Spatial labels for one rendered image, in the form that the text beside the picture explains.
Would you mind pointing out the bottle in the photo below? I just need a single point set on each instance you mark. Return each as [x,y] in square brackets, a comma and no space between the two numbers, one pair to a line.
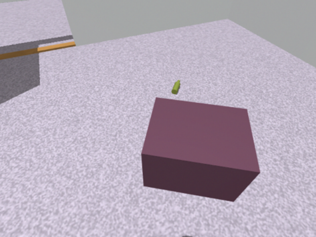
[176,87]

